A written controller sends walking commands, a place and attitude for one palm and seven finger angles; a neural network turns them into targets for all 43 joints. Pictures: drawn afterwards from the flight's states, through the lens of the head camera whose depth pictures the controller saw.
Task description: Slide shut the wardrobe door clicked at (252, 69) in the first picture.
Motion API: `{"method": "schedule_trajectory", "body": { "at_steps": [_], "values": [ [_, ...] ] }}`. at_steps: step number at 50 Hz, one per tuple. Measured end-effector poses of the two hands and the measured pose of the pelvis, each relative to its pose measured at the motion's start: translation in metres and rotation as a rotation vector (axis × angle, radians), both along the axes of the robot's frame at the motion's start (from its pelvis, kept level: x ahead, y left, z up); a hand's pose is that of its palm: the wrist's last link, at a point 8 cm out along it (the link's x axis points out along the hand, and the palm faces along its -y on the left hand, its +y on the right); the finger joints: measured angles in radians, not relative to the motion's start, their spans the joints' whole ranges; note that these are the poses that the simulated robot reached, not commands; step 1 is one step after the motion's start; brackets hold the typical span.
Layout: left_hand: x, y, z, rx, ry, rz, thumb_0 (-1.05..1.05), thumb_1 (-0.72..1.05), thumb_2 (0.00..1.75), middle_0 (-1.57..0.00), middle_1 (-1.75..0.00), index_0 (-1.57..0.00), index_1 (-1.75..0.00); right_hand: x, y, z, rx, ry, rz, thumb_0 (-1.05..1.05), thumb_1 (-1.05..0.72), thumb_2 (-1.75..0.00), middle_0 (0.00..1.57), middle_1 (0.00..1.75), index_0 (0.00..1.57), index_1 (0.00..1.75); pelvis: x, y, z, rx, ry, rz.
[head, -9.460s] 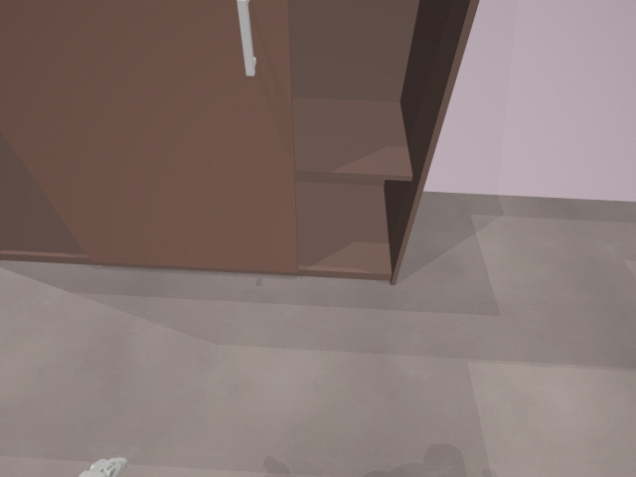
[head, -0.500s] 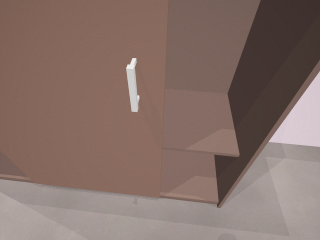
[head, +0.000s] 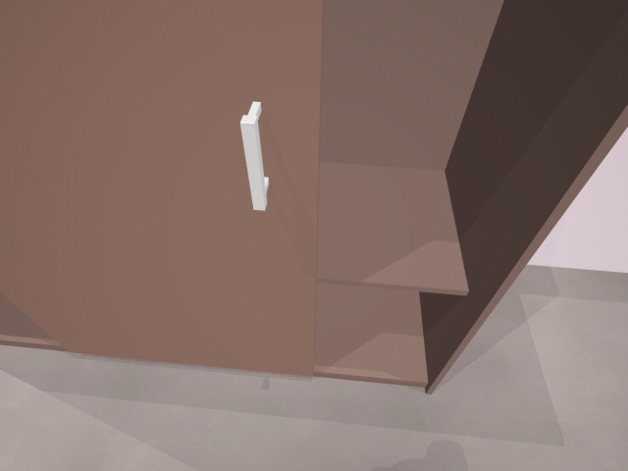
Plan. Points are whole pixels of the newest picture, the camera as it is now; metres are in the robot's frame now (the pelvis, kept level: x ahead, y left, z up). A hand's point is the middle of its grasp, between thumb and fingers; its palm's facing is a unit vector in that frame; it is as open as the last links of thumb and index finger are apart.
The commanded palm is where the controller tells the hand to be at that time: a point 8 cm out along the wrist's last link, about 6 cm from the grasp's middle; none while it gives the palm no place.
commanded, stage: raise the hand with hooked fingers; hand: left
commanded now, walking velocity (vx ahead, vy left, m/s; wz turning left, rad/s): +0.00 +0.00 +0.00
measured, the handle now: (257, 158) +0.48 +0.11 +0.15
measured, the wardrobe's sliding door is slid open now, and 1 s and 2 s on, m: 0.36 0.36 0.36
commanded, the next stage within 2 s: none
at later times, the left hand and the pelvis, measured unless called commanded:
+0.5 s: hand (143, 455) +0.14 +0.20 -0.01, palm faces +0.12 -0.99 -0.06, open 9.4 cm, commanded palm +0.14 +0.25 +0.01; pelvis -0.02 +0.00 -0.07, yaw +3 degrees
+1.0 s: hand (105, 370) +0.21 +0.24 +0.07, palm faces +0.03 -1.00 -0.09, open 12.4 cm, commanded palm +0.17 +0.29 +0.09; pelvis -0.01 +0.01 -0.03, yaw +3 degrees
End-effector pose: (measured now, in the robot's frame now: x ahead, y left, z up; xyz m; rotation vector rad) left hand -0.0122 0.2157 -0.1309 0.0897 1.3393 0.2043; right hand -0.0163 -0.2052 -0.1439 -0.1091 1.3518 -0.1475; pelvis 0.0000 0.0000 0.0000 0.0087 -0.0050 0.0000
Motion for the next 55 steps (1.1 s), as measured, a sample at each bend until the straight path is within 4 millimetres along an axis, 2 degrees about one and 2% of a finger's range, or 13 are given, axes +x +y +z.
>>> {"method": "schedule_trajectory", "body": {
  "at_steps": [2,5,9,12,14,17,21,25,29,33,41,48,55],
  "values": [
    [0.032,0.020,0.026,0.080,-0.183,0.008,0.06,0.96,0.90,-0.20,-0.31,-0.20,-0.31,0.016,-0.015,0.005,-0.055,-0.139,-0.017,0.02,-0.93,-0.90,0.20,0.30,0.21,0.30,-0.002,0.001,-0.002,0.000,0.008,0.001],
    [0.095,0.030,0.066,0.123,-0.490,-0.014,0.07,0.93,0.88,-0.20,-0.33,-0.20,-0.33,0.049,-0.041,0.015,-0.133,-0.353,-0.016,0.03,-0.93,-0.90,0.20,0.30,0.21,0.30,-0.007,0.003,-0.008,0.001,0.037,0.023],
    [0.177,0.016,0.118,0.069,-0.960,-0.084,0.05,0.85,0.86,-0.20,-0.37,-0.20,-0.37,0.103,-0.069,0.037,-0.217,-0.612,0.048,0.03,-0.92,-0.90,0.20,0.30,0.21,0.30,-0.014,0.003,-0.021,0.006,0.103,0.031],
    [0.204,-0.002,0.142,-0.060,-1.259,-0.135,0.03,0.78,0.83,-0.20,-0.41,-0.20,-0.41,0.142,-0.078,0.054,-0.237,-0.761,0.094,0.02,-0.92,-0.90,0.20,0.30,0.20,0.30,-0.016,0.001,-0.035,0.012,0.145,0.017],
    [0.202,-0.010,0.144,-0.118,-1.373,-0.206,0.03,0.72,0.81,-0.20,-0.43,-0.20,-0.43,0.165,-0.078,0.063,-0.233,-0.835,0.120,0.02,-0.92,-0.90,0.20,0.30,0.20,0.30,-0.018,-0.001,-0.044,0.015,0.160,0.007],
    [0.183,-0.010,0.129,-0.145,-1.337,-0.269,0.02,0.65,0.79,-0.21,-0.48,-0.21,-0.48,0.193,-0.069,0.069,-0.210,-0.905,0.152,0.02,-0.91,-0.90,0.19,0.30,0.20,0.30,-0.020,-0.002,-0.056,0.011,0.159,0.003],
    [0.147,0.014,0.109,-0.086,-1.189,-0.185,0.01,0.54,0.75,-0.23,-0.53,-0.23,-0.54,0.215,-0.045,0.064,-0.160,-0.926,0.197,0.01,-0.91,-0.90,0.19,0.30,0.20,0.30,-0.021,-0.004,-0.062,-0.003,0.159,0.024],
    [0.129,0.040,0.123,0.026,-1.234,-0.126,0.02,0.44,0.71,-0.23,-0.59,-0.23,-0.60,0.218,-0.016,0.044,-0.095,-0.889,0.265,0.01,-0.91,-0.90,0.20,0.30,0.20,0.30,-0.023,-0.004,-0.066,-0.031,0.163,0.056],
    [0.142,0.046,0.145,0.030,-1.334,-0.185,0.02,0.35,0.67,-0.23,-0.65,-0.23,-0.65,0.203,0.006,0.020,-0.030,-0.809,0.296,0.01,-0.91,-0.90,0.20,0.30,0.21,0.30,-0.028,-0.003,-0.065,-0.048,0.158,0.075],
    [0.169,0.045,0.157,-0.027,-1.299,-0.268,0.01,0.25,0.63,-0.24,-0.71,-0.24,-0.71,0.179,0.012,0.011,-0.005,-0.733,0.258,0.02,-0.90,-0.90,0.20,0.30,0.21,0.30,-0.029,-0.001,-0.057,-0.043,0.144,0.071],
    [0.191,0.065,0.186,-0.013,-1.289,-0.235,0.01,0.07,0.55,-0.26,-0.83,-0.26,-0.83,0.147,-0.018,0.029,-0.090,-0.697,0.160,0.02,-0.90,-0.90,0.20,0.30,0.21,0.30,-0.019,0.004,-0.039,-0.029,0.112,0.044],
    [0.196,0.074,0.201,-0.002,-1.316,-0.239,0.01,-0.09,0.48,-0.27,-0.94,-0.27,-0.94,0.151,-0.043,0.050,-0.180,-0.718,0.167,0.02,-0.90,-0.90,0.20,0.30,0.21,0.30,-0.015,0.008,-0.031,-0.029,0.080,0.044],
    [0.202,0.089,0.224,0.020,-1.359,-0.233,0.00,-0.26,0.41,-0.28,-1.04,-0.28,-1.04,0.173,-0.036,0.069,-0.178,-0.786,0.197,0.02,-0.91,-0.90,0.20,0.30,0.20,0.30,-0.012,0.009,-0.022,-0.034,0.040,0.052]
  ]
}}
